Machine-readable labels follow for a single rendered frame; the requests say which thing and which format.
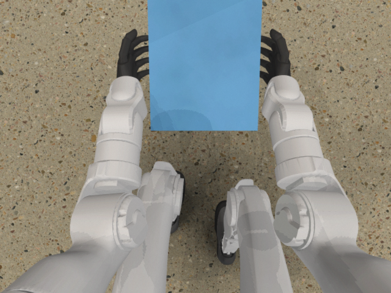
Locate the right robot foot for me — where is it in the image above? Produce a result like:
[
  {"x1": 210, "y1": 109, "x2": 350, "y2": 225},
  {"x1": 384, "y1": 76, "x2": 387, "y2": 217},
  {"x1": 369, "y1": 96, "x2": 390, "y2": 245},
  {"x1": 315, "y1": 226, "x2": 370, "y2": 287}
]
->
[{"x1": 214, "y1": 200, "x2": 236, "y2": 265}]

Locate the robot left hand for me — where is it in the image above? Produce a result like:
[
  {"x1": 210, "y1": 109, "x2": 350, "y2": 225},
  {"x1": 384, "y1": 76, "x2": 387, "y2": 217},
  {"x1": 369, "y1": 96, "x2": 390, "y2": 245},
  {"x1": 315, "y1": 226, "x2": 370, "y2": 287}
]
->
[{"x1": 117, "y1": 29, "x2": 149, "y2": 81}]

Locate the carton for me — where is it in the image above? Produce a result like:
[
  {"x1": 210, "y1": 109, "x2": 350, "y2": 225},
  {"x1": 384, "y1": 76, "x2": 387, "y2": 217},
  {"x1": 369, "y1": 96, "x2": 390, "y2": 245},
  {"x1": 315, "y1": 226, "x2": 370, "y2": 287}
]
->
[{"x1": 147, "y1": 0, "x2": 262, "y2": 131}]

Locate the robot right upper arm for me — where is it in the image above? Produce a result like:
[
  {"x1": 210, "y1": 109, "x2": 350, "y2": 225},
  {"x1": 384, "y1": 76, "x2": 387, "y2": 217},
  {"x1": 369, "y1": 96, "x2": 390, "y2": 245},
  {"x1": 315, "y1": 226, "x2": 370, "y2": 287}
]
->
[{"x1": 273, "y1": 189, "x2": 391, "y2": 293}]

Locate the right robot forearm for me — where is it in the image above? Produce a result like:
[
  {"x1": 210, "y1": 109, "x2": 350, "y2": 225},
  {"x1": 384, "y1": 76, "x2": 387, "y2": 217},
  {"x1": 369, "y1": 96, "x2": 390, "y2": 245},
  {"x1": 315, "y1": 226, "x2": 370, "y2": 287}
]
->
[{"x1": 261, "y1": 75, "x2": 359, "y2": 230}]

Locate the left robot forearm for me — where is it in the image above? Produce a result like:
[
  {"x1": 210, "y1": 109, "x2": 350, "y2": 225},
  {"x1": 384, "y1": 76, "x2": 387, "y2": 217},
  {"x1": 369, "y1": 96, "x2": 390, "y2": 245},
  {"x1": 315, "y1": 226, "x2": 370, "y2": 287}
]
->
[{"x1": 70, "y1": 76, "x2": 147, "y2": 235}]

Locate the robot right hand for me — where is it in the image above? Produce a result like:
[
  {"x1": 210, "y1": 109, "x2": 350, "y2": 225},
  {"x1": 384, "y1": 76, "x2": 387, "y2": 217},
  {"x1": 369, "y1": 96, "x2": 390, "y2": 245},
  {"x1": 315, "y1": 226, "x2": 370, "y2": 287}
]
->
[{"x1": 260, "y1": 29, "x2": 291, "y2": 85}]

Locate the robot left upper arm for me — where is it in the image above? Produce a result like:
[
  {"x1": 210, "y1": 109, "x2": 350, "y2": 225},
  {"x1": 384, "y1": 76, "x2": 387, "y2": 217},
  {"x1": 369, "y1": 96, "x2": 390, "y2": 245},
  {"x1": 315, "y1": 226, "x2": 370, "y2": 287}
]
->
[{"x1": 0, "y1": 192, "x2": 148, "y2": 293}]

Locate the robot foot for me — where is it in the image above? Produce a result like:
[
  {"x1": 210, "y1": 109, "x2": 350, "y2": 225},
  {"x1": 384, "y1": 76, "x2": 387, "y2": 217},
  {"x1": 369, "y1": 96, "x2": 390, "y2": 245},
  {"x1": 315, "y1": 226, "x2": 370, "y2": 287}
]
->
[
  {"x1": 214, "y1": 200, "x2": 236, "y2": 265},
  {"x1": 170, "y1": 171, "x2": 185, "y2": 233}
]

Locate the left robot foot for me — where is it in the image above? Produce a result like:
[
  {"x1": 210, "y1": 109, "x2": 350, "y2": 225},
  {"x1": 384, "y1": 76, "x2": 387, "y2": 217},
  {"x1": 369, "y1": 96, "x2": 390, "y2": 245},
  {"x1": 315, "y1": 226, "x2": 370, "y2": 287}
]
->
[{"x1": 170, "y1": 171, "x2": 185, "y2": 233}]

